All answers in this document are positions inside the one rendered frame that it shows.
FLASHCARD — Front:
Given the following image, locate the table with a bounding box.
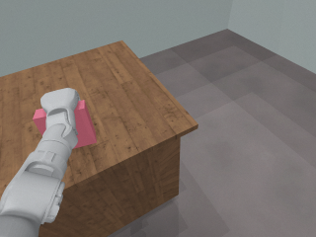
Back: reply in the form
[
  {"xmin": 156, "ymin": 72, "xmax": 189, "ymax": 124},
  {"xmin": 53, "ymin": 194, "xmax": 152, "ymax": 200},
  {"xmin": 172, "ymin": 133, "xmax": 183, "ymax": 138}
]
[{"xmin": 0, "ymin": 40, "xmax": 198, "ymax": 237}]

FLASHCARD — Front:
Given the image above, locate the robot left forearm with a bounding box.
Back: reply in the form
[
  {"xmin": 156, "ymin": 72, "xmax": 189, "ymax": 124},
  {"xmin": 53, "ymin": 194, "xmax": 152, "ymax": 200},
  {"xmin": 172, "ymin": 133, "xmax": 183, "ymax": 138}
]
[{"xmin": 0, "ymin": 106, "xmax": 78, "ymax": 213}]

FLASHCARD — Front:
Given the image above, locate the robot left upper arm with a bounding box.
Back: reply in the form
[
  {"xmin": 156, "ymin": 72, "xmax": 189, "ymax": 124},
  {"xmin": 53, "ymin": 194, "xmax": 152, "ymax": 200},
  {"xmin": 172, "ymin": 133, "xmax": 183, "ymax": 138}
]
[{"xmin": 0, "ymin": 171, "xmax": 65, "ymax": 237}]

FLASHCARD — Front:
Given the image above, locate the left robot hand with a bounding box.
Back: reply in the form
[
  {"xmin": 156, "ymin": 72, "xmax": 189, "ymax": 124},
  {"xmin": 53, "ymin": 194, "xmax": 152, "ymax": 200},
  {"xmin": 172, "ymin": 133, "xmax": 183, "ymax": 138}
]
[{"xmin": 40, "ymin": 88, "xmax": 81, "ymax": 135}]

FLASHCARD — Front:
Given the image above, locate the sponge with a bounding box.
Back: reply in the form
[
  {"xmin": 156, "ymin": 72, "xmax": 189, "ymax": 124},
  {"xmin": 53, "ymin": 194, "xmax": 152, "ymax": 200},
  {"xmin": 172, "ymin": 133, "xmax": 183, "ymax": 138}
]
[{"xmin": 33, "ymin": 100, "xmax": 97, "ymax": 149}]

